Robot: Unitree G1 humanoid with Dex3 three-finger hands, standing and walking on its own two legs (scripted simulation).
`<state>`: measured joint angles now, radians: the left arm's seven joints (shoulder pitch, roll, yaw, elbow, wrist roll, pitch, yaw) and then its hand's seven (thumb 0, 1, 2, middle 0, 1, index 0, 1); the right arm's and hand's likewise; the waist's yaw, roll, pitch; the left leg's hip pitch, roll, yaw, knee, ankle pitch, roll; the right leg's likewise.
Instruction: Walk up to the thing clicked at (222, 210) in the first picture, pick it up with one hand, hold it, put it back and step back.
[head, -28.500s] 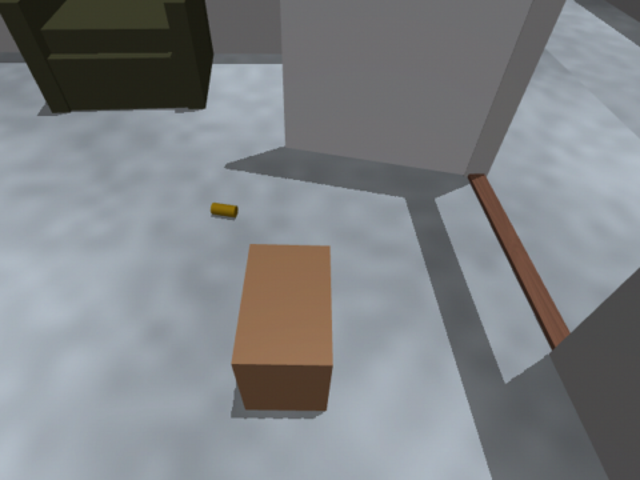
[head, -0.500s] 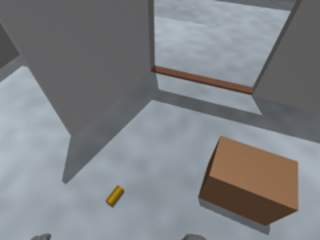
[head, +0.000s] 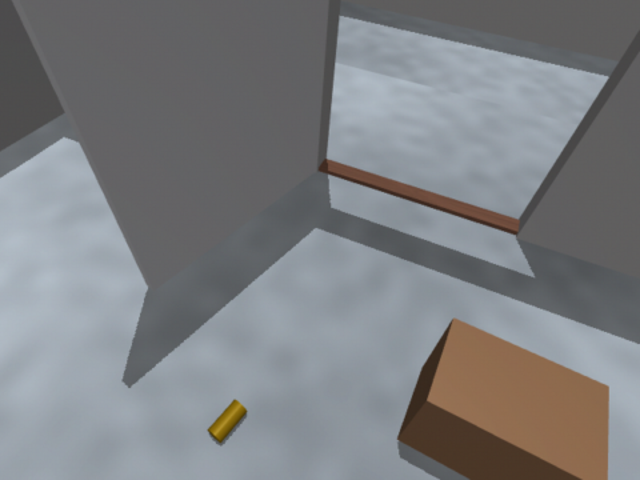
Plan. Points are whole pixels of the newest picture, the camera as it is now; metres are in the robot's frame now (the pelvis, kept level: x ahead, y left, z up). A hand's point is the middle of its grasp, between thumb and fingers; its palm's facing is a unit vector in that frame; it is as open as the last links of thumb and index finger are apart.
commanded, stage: walk up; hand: left
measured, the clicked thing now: (227, 420) +0.41 +0.22 -0.75
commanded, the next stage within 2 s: stand in 1.02 s
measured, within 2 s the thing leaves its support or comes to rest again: neither
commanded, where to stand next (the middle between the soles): +0.03 -0.01 m, yaw +0 degrees
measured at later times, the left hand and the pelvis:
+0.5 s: hand out of the picture +0.09 +0.25 -0.14, palm faces +0.00 -0.94 -0.34, open 7.4 cm; pelvis +0.01 -0.01 +0.01, yaw +0 degrees
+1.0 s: hand out of the picture +0.10 +0.24 -0.15, palm faces +0.00 -0.95 -0.33, open 7.4 cm; pelvis +0.01 -0.01 +0.01, yaw +0 degrees
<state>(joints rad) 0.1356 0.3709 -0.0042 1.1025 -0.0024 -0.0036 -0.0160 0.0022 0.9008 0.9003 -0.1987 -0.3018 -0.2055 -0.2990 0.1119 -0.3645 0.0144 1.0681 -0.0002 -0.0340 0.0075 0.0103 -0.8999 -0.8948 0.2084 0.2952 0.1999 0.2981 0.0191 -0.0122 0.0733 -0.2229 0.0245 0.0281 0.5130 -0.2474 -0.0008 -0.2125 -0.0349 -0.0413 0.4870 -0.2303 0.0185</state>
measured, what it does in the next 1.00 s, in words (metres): stands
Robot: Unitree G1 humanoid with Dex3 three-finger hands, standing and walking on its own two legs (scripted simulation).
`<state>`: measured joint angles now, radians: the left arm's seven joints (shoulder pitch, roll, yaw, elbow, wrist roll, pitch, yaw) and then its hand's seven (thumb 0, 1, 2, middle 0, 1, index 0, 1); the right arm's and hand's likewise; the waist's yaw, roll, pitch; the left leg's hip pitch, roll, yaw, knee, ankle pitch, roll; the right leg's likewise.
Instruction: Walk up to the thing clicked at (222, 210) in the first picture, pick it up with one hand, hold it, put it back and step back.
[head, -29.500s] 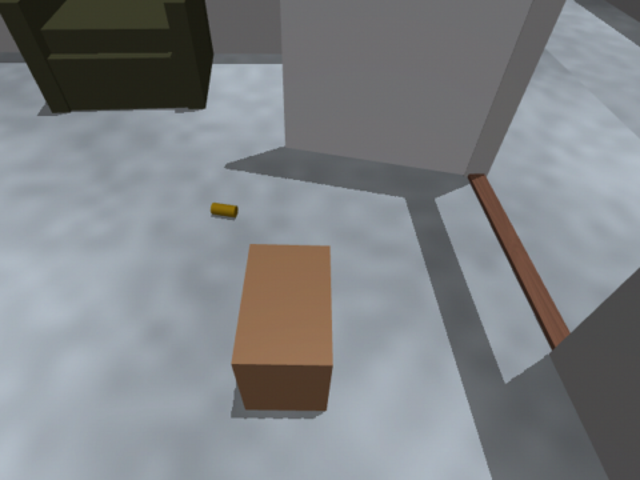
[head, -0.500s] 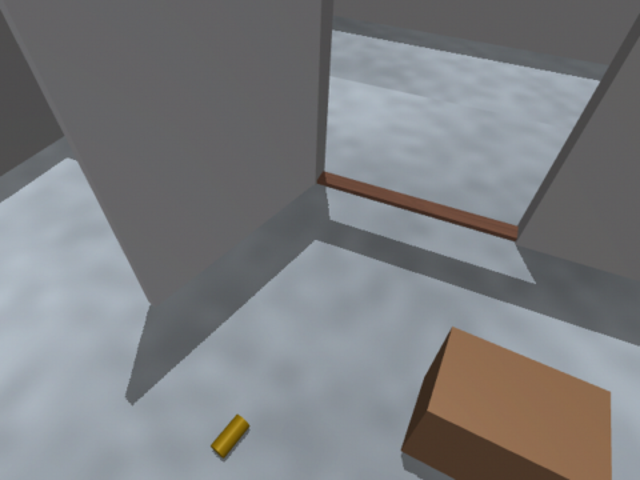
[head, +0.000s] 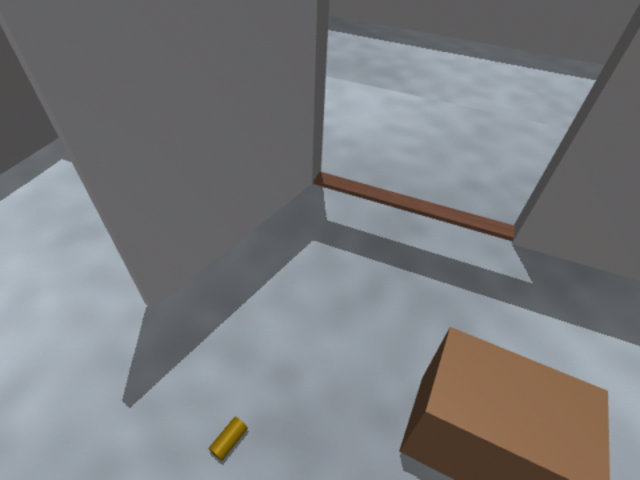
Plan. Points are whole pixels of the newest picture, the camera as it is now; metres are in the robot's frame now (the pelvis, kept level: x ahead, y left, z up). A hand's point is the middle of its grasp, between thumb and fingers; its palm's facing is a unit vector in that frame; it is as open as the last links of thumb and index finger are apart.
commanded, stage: walk up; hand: left
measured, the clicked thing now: (228, 438) +0.40 +0.23 -0.76
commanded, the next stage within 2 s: stand in 0.02 s
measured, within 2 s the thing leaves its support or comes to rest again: neither
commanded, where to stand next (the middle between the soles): +0.02 -0.01 m, yaw +0 degrees
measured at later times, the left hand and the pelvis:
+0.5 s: hand out of the picture +0.08 +0.25 -0.15, palm faces -0.02 -0.94 -0.35, open 7.4 cm; pelvis +0.00 +0.00 +0.00, yaw +0 degrees
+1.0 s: hand out of the picture +0.08 +0.25 -0.15, palm faces -0.02 -0.94 -0.35, open 7.4 cm; pelvis +0.00 -0.01 +0.00, yaw +0 degrees
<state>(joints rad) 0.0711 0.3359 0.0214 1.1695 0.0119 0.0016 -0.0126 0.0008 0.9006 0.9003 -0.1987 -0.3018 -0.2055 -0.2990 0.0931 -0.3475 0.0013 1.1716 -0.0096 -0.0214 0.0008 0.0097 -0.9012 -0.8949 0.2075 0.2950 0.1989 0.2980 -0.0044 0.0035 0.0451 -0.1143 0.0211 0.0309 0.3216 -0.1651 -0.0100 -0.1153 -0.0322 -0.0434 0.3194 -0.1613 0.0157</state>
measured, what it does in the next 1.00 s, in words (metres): stands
